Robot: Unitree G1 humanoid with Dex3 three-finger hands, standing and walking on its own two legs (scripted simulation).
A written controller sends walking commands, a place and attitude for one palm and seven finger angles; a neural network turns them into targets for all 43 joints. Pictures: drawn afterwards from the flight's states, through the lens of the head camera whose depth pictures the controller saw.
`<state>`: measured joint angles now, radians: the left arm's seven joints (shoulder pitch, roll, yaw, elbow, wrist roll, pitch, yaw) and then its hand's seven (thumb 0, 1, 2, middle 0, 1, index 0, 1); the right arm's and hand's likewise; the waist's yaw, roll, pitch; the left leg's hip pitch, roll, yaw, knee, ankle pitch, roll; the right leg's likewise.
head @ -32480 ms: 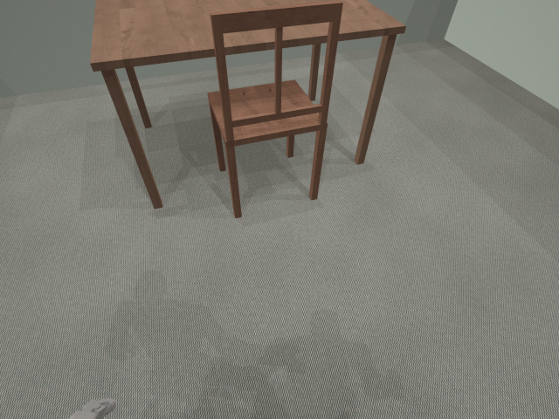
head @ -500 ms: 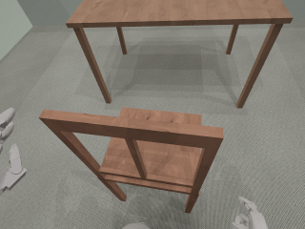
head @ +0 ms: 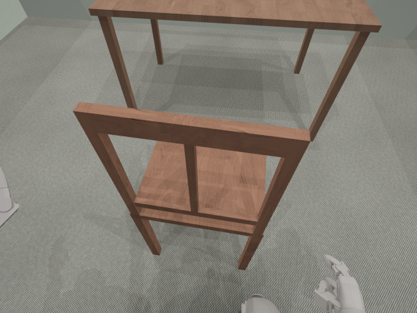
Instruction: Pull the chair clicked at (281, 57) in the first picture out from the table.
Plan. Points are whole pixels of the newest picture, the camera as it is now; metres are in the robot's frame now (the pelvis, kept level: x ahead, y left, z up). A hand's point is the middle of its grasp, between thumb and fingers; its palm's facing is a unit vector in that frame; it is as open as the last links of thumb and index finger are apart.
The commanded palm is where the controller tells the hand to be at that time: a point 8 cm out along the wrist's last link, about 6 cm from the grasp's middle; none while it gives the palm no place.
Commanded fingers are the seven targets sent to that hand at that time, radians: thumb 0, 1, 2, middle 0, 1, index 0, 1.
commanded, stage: step back with the hand held close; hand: left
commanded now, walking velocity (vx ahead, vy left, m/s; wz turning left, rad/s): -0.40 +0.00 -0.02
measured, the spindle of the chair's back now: (192, 181) +0.41 +0.06 -0.05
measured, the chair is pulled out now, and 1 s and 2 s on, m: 0.61 0.61 0.61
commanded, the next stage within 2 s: stop stepping back and stand still in 0.22 s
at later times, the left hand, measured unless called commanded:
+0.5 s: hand out of the picture +0.06 +0.32 +0.17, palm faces +0.40 -0.75 -0.53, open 7.4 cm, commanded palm +0.02 +0.35 +0.20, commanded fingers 0.00 0.90 0.90 -0.20 -0.30 -0.20 -0.30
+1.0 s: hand out of the picture -0.12 +0.36 +0.17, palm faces +0.36 -0.79 -0.50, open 7.4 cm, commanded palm -0.16 +0.40 +0.20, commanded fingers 0.00 0.90 0.90 -0.20 -0.30 -0.20 -0.30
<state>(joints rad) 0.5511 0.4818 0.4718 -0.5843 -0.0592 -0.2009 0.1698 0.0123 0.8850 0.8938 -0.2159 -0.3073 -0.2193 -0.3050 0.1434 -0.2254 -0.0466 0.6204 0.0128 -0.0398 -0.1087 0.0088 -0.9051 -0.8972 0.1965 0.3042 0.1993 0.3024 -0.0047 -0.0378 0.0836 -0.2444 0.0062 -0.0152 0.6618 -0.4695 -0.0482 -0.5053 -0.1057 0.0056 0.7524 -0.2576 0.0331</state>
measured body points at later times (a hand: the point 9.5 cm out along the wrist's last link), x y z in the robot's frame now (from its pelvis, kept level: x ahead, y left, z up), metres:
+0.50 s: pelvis -0.14 +0.06 -0.03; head -0.12 +0.10 +0.42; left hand +0.04 +0.36 +0.20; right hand +0.01 -0.19 -0.10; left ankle -0.19 +0.16 -0.71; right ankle -0.05 -0.09 -0.70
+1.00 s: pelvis -0.31 +0.11 -0.03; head -0.32 +0.15 +0.42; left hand -0.14 +0.40 +0.20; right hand -0.20 -0.14 -0.10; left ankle -0.40 +0.23 -0.65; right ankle -0.25 +0.01 -0.71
